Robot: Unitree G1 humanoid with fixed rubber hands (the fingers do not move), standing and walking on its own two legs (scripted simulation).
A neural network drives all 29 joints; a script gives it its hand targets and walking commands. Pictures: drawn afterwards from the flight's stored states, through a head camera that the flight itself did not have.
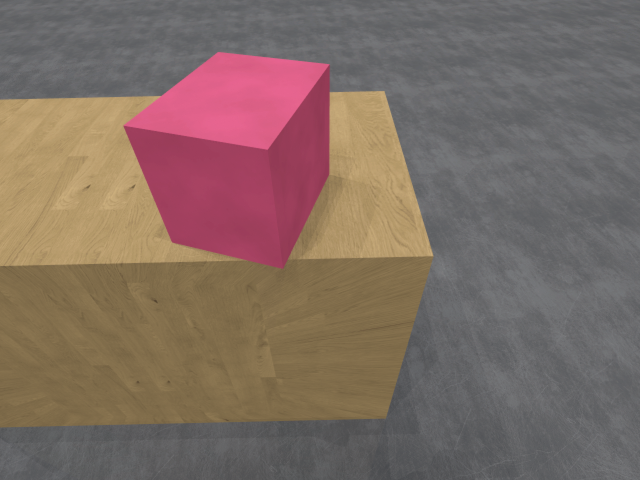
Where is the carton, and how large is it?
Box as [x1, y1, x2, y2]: [123, 52, 329, 268]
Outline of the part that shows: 218,52 123,125 172,242 282,268 328,175 329,64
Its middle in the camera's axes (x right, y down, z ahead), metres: -0.12 -0.14 +0.66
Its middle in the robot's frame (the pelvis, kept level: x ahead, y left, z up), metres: +0.61 +0.13 +0.10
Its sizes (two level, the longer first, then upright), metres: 0.268 0.209 0.227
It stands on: a pedestal, 0.75 m high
